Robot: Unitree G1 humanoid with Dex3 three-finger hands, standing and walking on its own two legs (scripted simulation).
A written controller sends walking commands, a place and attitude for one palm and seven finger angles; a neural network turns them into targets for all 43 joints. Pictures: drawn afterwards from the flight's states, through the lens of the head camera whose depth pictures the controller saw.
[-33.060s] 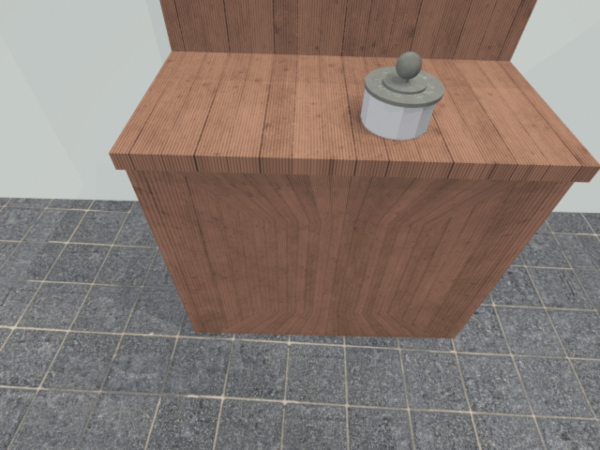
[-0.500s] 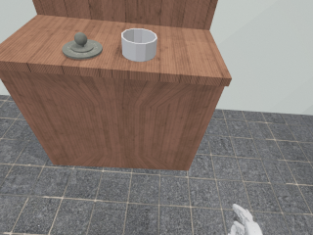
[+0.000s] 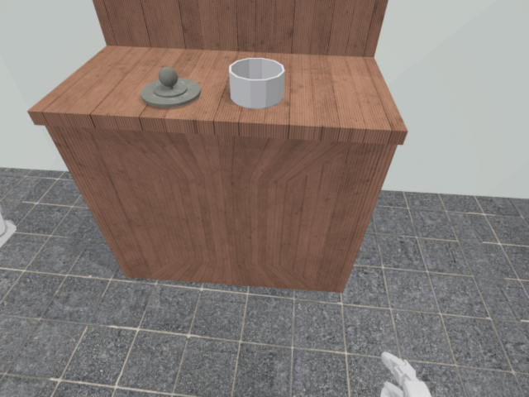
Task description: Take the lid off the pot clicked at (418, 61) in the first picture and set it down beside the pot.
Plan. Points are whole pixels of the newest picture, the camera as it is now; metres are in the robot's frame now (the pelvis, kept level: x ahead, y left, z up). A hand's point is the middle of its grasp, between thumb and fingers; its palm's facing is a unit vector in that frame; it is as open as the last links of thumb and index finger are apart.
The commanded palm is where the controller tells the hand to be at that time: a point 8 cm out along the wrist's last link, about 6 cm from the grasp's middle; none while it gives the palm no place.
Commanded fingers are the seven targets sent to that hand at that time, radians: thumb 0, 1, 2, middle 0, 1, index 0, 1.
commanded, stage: stop stepping back and stand still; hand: left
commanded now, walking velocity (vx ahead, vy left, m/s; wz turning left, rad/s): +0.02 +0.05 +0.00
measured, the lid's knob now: (168, 76) +0.85 +0.27 +0.12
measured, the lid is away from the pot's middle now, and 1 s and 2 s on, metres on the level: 0.23 0.23 0.23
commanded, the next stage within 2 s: let the arm hang, fingers relaxed in 0.36 s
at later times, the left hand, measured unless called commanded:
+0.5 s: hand out of the picture +0.03 +0.22 -0.17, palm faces +0.09 -0.98 -0.19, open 6.8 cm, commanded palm none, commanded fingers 0.00 0.90 0.90 -0.20 -0.30 -0.20 -0.30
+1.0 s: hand out of the picture +0.07 +0.21 -0.16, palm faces +0.04 -0.98 -0.22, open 7.3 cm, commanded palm none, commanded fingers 0.00 0.90 0.90 -0.20 -0.30 -0.20 -0.30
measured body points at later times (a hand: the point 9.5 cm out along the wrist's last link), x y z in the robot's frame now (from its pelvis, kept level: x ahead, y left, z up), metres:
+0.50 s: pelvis +0.03 +0.02 +0.00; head +0.06 +0.05 +0.45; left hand +0.03 +0.27 -0.16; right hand +0.04 -0.22 -0.14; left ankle +0.02 +0.14 -0.73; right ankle +0.01 -0.08 -0.73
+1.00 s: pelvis +0.05 +0.03 +0.02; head +0.05 +0.03 +0.46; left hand +0.07 +0.26 -0.14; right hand +0.04 -0.19 -0.15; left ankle +0.02 +0.14 -0.73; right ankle +0.01 -0.08 -0.73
